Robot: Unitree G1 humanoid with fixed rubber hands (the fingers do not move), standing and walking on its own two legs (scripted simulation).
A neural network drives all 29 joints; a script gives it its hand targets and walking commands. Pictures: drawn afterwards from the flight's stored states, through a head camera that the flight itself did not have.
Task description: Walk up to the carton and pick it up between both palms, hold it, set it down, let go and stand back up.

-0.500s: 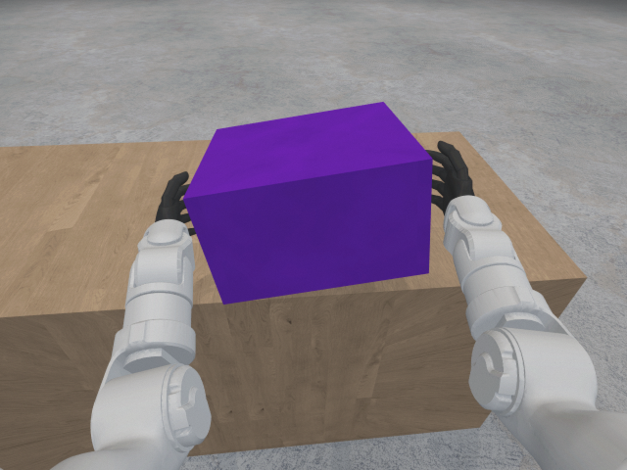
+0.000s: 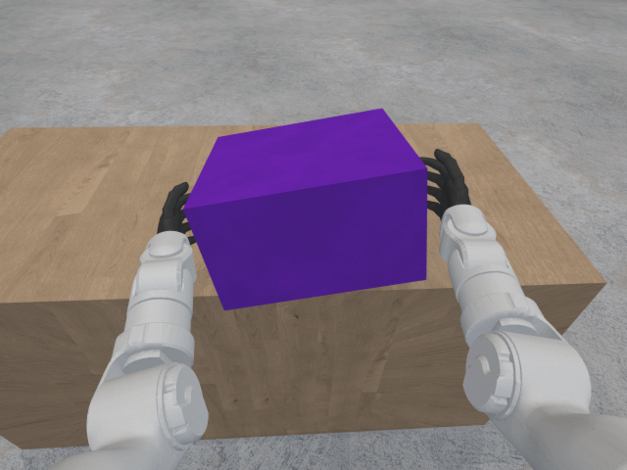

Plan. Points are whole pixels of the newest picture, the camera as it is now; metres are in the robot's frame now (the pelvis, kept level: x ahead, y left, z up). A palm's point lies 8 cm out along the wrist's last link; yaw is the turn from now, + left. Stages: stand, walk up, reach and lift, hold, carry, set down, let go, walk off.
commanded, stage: set down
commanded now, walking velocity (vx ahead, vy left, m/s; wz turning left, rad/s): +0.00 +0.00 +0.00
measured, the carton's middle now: (310, 200) +0.48 +0.04 +0.10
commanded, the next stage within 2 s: none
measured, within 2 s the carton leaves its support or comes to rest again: neither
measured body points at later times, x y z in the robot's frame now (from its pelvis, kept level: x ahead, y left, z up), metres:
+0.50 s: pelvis +0.01 +0.00 +0.00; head +0.01 +0.02 +0.45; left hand +0.41 +0.23 +0.09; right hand +0.44 -0.15 +0.12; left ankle +0.05 +0.11 -0.74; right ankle +0.01 -0.12 -0.74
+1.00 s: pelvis +0.02 +0.00 +0.00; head +0.07 +0.02 +0.45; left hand +0.45 +0.23 +0.08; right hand +0.47 -0.15 +0.08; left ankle +0.05 +0.11 -0.74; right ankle +0.01 -0.12 -0.74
